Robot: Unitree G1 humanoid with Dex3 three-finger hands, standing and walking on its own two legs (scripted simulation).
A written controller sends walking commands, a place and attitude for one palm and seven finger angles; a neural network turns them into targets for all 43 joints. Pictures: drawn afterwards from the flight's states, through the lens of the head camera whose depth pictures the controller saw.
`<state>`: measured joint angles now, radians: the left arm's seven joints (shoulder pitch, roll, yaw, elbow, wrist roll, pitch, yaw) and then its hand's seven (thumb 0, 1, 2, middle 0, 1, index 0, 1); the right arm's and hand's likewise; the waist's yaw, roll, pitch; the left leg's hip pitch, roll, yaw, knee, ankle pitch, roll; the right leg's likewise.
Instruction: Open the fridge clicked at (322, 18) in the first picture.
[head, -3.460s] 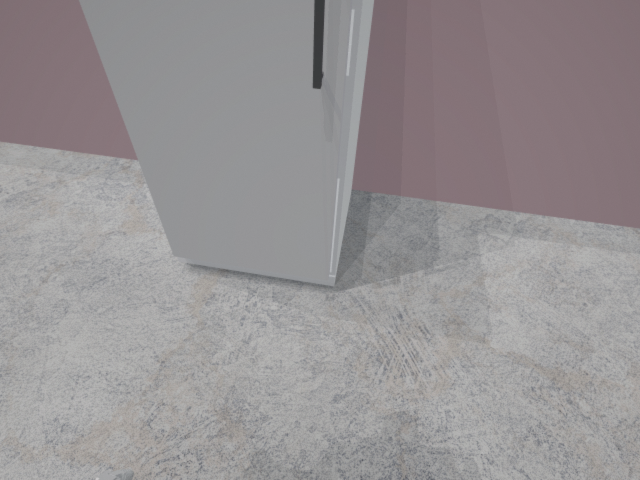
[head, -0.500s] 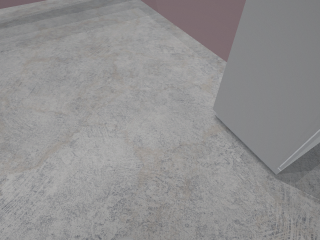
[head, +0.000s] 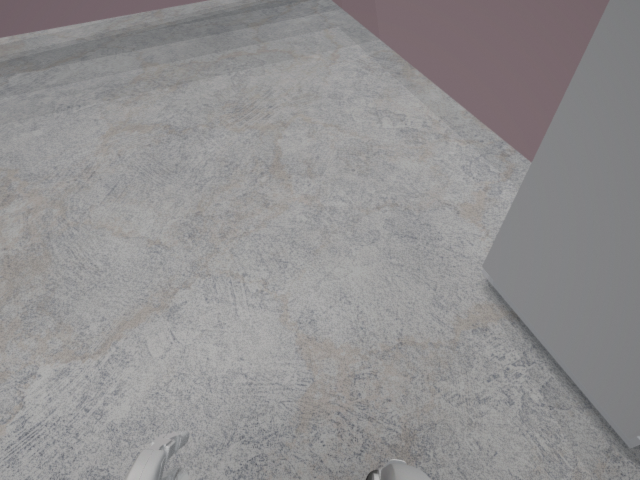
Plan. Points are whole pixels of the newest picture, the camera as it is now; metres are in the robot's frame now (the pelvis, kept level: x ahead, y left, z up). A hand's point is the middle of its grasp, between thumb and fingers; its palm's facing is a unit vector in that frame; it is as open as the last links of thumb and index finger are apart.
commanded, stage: walk to a spot facing it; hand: right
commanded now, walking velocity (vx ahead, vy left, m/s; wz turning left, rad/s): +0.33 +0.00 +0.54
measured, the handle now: out of the picture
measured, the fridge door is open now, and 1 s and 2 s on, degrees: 0 0 0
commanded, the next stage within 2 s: turn to face it in 0.54 s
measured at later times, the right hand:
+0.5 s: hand (442, 370) +0.31 -0.18 -0.15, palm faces -0.25 +0.95 -0.16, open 7.4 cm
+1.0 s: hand (416, 324) +0.40 -0.16 -0.17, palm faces -0.22 +0.97 -0.13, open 7.4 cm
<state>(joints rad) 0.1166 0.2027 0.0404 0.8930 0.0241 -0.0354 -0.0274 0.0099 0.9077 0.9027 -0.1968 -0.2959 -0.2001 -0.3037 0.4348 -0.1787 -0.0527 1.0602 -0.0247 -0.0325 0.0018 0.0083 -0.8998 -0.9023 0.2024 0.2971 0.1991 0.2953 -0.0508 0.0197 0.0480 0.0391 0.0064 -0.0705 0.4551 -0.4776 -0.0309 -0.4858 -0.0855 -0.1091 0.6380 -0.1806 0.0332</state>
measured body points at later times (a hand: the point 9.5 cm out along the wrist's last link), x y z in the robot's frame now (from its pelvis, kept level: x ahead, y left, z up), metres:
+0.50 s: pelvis +0.16 -0.03 +0.02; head +0.19 -0.04 +0.47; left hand +0.06 +0.18 -0.13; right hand +0.32 -0.23 -0.13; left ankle +0.22 +0.13 -0.67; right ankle +0.12 -0.10 -0.72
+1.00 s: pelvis +0.25 -0.02 +0.00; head +0.26 -0.06 +0.45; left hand +0.23 +0.22 -0.13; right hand +0.41 -0.21 -0.16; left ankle +0.21 +0.11 -0.71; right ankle +0.30 -0.10 -0.72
